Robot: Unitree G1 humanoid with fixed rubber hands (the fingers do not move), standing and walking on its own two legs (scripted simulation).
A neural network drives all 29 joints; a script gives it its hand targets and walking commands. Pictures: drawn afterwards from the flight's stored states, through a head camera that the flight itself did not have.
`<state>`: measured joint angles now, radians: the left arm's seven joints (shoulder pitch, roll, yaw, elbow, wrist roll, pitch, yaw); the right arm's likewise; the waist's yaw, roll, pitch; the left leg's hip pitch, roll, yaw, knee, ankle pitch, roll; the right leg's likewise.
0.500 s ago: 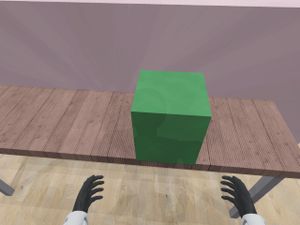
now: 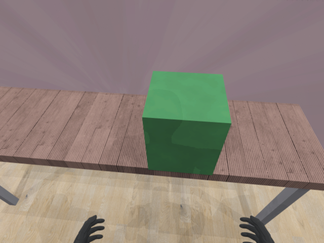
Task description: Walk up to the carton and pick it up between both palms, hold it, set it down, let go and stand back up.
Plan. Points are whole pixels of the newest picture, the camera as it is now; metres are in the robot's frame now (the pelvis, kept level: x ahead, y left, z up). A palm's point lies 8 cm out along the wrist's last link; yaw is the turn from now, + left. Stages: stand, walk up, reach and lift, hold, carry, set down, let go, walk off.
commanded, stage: set down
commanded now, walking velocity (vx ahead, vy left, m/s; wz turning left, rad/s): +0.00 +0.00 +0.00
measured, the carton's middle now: (183, 124) +0.47 -0.04 +0.01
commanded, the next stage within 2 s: let go in 0.08 s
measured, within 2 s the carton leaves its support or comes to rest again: neither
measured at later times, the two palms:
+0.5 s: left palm out of the picture +0.15 +0.23 -0.09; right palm out of the picture +0.12 -0.22 -0.09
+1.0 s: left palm out of the picture +0.08 +0.24 -0.13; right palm out of the picture -0.02 -0.26 -0.14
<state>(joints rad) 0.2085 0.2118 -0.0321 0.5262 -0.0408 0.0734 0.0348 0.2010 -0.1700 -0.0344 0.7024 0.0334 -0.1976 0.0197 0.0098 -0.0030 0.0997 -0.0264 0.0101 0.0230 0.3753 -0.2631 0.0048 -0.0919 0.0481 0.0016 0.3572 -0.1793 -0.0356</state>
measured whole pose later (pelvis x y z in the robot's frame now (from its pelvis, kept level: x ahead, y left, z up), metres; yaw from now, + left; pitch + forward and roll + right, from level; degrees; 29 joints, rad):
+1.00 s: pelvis -0.02 +0.01 -0.02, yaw -9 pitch +2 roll +0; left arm 0.39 0.19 0.02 0.69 0.05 0.00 0.00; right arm 0.35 -0.26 -0.08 0.81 -0.03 0.06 0.01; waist -0.01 0.02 -0.05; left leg -0.27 0.01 0.10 0.62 -0.41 0.04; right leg -0.39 0.09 0.12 0.59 -0.23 -0.01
